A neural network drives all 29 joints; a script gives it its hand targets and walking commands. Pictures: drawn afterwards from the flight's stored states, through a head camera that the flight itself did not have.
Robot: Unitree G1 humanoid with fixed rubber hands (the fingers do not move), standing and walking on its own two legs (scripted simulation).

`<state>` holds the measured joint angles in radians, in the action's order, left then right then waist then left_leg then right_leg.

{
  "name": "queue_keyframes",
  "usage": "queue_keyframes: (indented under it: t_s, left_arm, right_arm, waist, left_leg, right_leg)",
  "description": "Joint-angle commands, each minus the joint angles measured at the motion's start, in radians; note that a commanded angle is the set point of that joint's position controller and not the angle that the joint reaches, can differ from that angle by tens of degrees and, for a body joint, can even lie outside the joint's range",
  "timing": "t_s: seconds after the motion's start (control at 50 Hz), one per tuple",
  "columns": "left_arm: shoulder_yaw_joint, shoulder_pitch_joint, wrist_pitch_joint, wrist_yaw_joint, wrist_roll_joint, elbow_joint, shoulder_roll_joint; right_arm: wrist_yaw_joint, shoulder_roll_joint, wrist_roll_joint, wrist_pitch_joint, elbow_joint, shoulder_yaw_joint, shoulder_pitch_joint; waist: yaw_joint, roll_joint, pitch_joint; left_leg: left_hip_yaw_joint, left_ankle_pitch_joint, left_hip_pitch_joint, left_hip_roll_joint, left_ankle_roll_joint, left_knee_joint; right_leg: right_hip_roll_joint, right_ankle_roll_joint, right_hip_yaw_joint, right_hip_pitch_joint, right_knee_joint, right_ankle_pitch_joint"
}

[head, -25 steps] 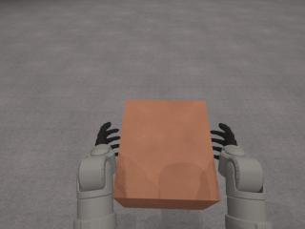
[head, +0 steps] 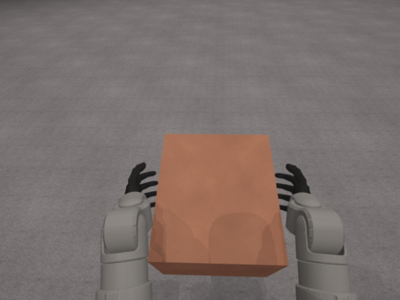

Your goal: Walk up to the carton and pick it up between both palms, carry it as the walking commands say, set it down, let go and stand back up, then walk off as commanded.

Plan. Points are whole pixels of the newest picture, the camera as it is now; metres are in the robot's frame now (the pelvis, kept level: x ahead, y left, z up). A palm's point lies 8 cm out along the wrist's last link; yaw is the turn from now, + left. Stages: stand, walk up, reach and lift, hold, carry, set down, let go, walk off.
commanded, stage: carry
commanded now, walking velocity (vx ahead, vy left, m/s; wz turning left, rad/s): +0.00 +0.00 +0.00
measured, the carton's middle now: (215, 205) +0.33 +0.00 +0.02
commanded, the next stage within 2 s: none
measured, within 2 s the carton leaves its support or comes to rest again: neither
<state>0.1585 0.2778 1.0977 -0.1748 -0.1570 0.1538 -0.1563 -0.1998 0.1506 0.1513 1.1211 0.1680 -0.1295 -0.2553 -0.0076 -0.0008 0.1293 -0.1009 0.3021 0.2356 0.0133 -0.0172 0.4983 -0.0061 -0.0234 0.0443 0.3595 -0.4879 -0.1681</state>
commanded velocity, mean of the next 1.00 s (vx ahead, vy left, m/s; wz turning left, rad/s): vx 0.00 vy -0.15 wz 0.00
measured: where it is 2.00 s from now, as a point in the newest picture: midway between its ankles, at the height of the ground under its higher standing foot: outside the picture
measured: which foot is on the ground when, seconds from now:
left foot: down 0.00-1.00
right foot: down 0.00-0.94, up 0.96-1.00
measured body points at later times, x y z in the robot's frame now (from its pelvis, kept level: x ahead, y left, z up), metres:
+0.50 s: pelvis +0.00 -0.01 +0.00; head -0.03 -0.01 +0.45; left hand +0.28 +0.15 +0.11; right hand +0.28 -0.17 +0.10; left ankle -0.03 +0.10 -0.74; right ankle +0.05 -0.11 -0.74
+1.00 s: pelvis -0.02 -0.08 +0.00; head -0.02 -0.07 +0.45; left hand +0.25 +0.08 +0.10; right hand +0.25 -0.23 +0.10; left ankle -0.05 +0.06 -0.74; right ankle +0.04 -0.13 -0.72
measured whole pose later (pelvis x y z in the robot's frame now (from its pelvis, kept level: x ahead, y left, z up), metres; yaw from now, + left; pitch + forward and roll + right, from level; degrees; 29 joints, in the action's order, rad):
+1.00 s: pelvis -0.02 -0.08 +0.00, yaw +0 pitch +5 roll -1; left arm 0.07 0.13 1.26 -0.19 -0.12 0.49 -0.13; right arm -0.21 0.13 0.11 1.27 0.47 -0.03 -0.14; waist -0.01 0.00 0.12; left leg -0.14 0.32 0.30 0.11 0.03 0.56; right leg 0.07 0.00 0.11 0.51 -0.69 -0.33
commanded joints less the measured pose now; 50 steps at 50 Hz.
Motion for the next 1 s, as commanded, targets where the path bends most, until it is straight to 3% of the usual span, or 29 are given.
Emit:
queue_keyframes:
  t_s: [0.0,0.26,0.3,0.36,0.4,0.44,0.56,0.62,0.66,0.7,0.76,0.84,0.88,0.9,0.92,0.94,0.96,0.98]
  left_arm:
    - [-0.565,0.400,-0.001,0.230,0.330,0.019,-0.869]
    - [-0.564,0.385,-0.012,0.230,0.327,0.025,-0.859]
    - [-0.666,0.414,0.020,0.215,0.415,0.232,-0.947]
    - [-0.638,0.328,0.086,0.200,0.387,0.174,-0.875]
    - [-0.645,0.232,0.119,0.205,0.386,0.196,-0.877]
    - [-0.657,0.234,0.138,0.213,0.391,0.225,-0.887]
    - [-0.687,0.280,0.154,0.227,0.419,0.303,-0.913]
    - [-0.690,0.262,0.156,0.232,0.422,0.308,-0.913]
    - [-0.689,0.251,0.156,0.234,0.421,0.306,-0.911]
    - [-0.689,0.231,0.155,0.231,0.416,0.308,-0.914]
    - [-0.690,0.194,0.152,0.228,0.405,0.326,-0.937]
    - [-0.701,0.176,0.147,0.226,0.402,0.354,-0.947]
    - [-0.708,0.174,0.148,0.224,0.401,0.358,-0.938]
    - [-0.716,0.189,0.151,0.224,0.406,0.367,-0.931]
    - [-0.726,0.215,0.156,0.228,0.413,0.379,-0.933]
    - [-0.727,0.254,0.160,0.230,0.417,0.391,-0.936]
    - [-0.720,0.267,0.163,0.230,0.419,0.392,-0.935]
    - [-0.720,0.267,0.163,0.234,0.421,0.382,-0.935]
  right_arm:
    - [0.241,0.844,-0.346,-0.024,0.063,0.581,-0.453]
    - [0.241,0.835,-0.341,-0.035,0.067,0.579,-0.437]
    - [0.226,0.917,-0.427,-0.005,0.278,0.675,-0.476]
    - [0.210,0.849,-0.391,0.063,0.214,0.639,-0.385]
    - [0.217,0.845,-0.383,0.095,0.226,0.637,-0.272]
    - [0.224,0.856,-0.385,0.112,0.256,0.643,-0.265]
    - [0.235,0.889,-0.404,0.126,0.331,0.660,-0.304]
    - [0.237,0.901,-0.410,0.130,0.342,0.672,-0.296]
    - [0.239,0.908,-0.417,0.133,0.352,0.686,-0.289]
    - [0.242,0.909,-0.429,0.136,0.369,0.703,-0.286]
    - [0.250,0.915,-0.448,0.139,0.392,0.721,-0.294]
    - [0.257,0.924,-0.454,0.135,0.405,0.727,-0.283]
    - [0.257,0.920,-0.446,0.134,0.398,0.726,-0.266]
    - [0.256,0.919,-0.439,0.135,0.378,0.715,-0.239]
    - [0.254,0.911,-0.426,0.133,0.365,0.700,-0.220]
    - [0.254,0.906,-0.424,0.131,0.368,0.691,-0.241]
    - [0.253,0.903,-0.422,0.132,0.380,0.688,-0.254]
    - [0.252,0.904,-0.415,0.133,0.389,0.690,-0.264]
  waist:
    - [0.000,0.004,0.197]
    - [0.000,0.003,0.196]
    - [0.000,0.003,0.200]
    - [0.001,-0.016,0.218]
    - [0.000,-0.039,0.193]
    - [0.000,-0.065,0.168]
    - [0.000,-0.108,0.133]
    - [0.002,-0.058,0.147]
    - [-0.004,0.054,0.166]
    - [-0.003,0.120,0.195]
    - [0.007,0.096,0.203]
    - [0.007,0.089,0.251]
    - [-0.004,0.060,0.254]
    - [-0.012,0.008,0.226]
    - [-0.019,-0.151,0.178]
    - [-0.022,-0.251,0.126]
    - [-0.016,-0.223,0.115]
    - [-0.011,-0.150,0.113]
  left_leg:
    - [0.100,-0.136,-0.006,0.121,-0.012,-0.088]
    - [0.100,-0.144,-0.008,0.121,-0.011,-0.088]
    - [0.111,-0.183,-0.015,0.145,-0.007,-0.087]
    - [0.127,-0.289,-0.042,0.193,-0.006,-0.063]
    - [0.139,-0.325,-0.037,0.219,-0.008,-0.052]
    - [0.152,-0.357,-0.040,0.245,-0.009,-0.044]
    - [0.201,-0.203,0.006,0.306,-0.028,-0.064]
    - [0.155,-0.100,0.054,0.266,-0.003,0.000]
    - [0.074,0.022,0.101,0.181,0.036,0.099]
    - [0.006,0.130,0.128,0.119,0.058,0.202]
    - [-0.019,0.243,0.155,0.082,0.055,0.247]
    - [-0.041,0.172,0.069,0.078,0.042,0.122]
    - [-0.018,0.037,-0.075,0.124,0.027,-0.042]
    - [0.076,0.007,-0.149,0.197,-0.004,-0.085]
    - [0.273,-0.015,-0.154,0.364,-0.057,-0.166]
    - [0.383,-0.233,-0.133,0.513,-0.132,-0.194]
    - [0.382,-0.436,-0.150,0.577,-0.190,-0.159]
    - [0.316,-0.525,-0.146,0.538,-0.177,-0.121]
  right_leg:
    - [-0.123,-0.037,-0.117,-0.142,0.051,0.146]
    - [-0.125,-0.035,-0.114,-0.143,0.051,0.149]
    - [-0.113,-0.029,-0.102,-0.138,0.037,0.158]
    - [-0.104,-0.018,-0.084,-0.131,-0.001,0.210]
    - [-0.097,-0.015,-0.072,-0.091,-0.024,0.184]
    - [-0.085,-0.013,-0.062,-0.041,-0.041,0.153]
    - [-0.058,-0.008,-0.051,0.031,-0.072,0.034]
    - [-0.073,-0.023,-0.096,-0.013,-0.023,0.085]
    - [-0.134,-0.040,-0.197,-0.082,0.084,0.142]
    - [-0.206,-0.073,-0.276,-0.134,0.166,0.140]
    - [-0.219,-0.088,-0.273,-0.170,0.192,0.166]
    - [-0.185,-0.072,-0.206,-0.188,0.181,0.170]
    - [-0.155,-0.033,-0.158,-0.100,0.143,0.109]
    - [-0.110,0.028,-0.118,0.026,0.101,0.059]
    - [-0.044,0.075,-0.041,0.153,-0.021,-0.081]
    - [-0.023,0.070,-0.017,0.285,-0.219,-0.211]
    - [-0.020,0.062,-0.017,0.354,-0.367,-0.304]
    - [-0.047,0.047,-0.062,0.353,-0.462,-0.290]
